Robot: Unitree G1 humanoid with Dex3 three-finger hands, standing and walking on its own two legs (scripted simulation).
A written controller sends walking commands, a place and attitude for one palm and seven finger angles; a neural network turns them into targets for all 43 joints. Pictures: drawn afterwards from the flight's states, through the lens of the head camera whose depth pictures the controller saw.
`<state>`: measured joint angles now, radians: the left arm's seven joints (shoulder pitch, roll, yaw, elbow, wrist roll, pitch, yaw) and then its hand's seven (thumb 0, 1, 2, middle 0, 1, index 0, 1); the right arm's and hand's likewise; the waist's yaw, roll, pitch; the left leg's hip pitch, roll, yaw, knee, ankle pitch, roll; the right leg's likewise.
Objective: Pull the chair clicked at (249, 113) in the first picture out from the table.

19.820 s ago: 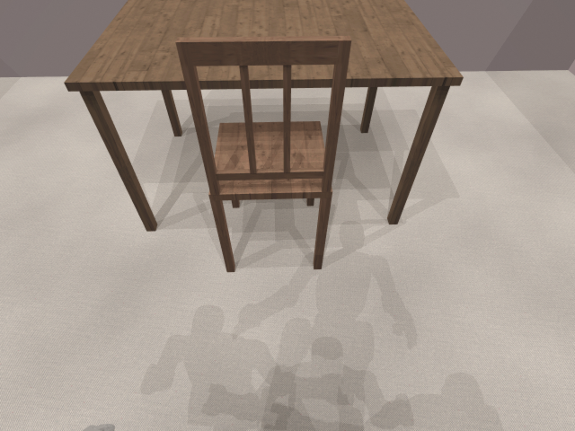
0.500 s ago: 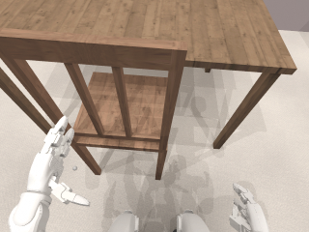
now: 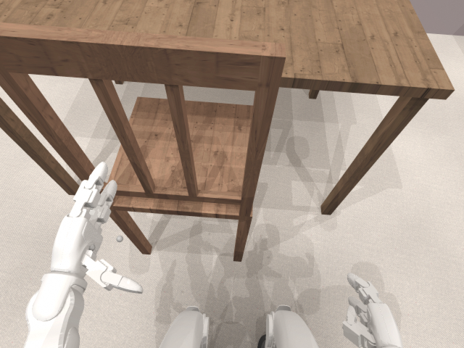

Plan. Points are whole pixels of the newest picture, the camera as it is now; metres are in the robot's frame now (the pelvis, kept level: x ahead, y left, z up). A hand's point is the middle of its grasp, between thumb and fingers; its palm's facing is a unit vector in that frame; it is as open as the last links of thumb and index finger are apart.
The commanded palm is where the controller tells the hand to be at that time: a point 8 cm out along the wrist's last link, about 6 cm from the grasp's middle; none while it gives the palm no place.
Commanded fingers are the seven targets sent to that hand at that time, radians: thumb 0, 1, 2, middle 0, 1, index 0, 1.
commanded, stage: aim the fingers beside a spindle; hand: left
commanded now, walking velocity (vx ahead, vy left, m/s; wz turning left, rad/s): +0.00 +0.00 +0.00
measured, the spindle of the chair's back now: (131, 147) +0.45 +0.21 +0.04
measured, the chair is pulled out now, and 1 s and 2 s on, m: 0.00 0.00 0.00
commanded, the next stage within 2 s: push the fingers through the gap in 1.12 s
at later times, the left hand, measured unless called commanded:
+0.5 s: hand (132, 224) +0.31 +0.18 +0.01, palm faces -0.04 -1.00 -0.05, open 16.9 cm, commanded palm +0.29 +0.24 +0.01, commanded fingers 0.00 -0.50 0.30 -0.06 -0.08 -0.06 -0.08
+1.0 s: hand (134, 224) +0.31 +0.18 +0.01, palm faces -0.05 -1.00 -0.05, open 16.9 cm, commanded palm +0.29 +0.24 +0.01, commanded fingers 0.00 -0.50 0.30 -0.06 -0.08 -0.06 -0.08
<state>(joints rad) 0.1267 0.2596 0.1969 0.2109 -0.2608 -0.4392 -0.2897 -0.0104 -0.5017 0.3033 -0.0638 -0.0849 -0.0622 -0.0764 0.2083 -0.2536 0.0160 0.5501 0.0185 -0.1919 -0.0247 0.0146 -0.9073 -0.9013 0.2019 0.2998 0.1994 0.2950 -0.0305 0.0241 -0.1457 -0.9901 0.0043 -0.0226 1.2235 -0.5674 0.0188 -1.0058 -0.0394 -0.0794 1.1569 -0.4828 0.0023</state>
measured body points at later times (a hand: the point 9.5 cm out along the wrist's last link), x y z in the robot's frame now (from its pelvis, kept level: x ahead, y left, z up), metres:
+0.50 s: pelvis +0.00 -0.01 -0.01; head +0.11 +0.00 +0.42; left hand +0.31 +0.24 +0.02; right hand +0.16 -0.26 -0.11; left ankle +0.01 +0.10 -0.64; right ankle +0.04 -0.13 -0.64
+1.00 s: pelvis +0.00 -0.01 -0.01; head +0.12 +0.00 +0.42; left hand +0.31 +0.23 +0.02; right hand +0.17 -0.26 -0.11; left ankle +0.01 +0.10 -0.64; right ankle +0.04 -0.13 -0.64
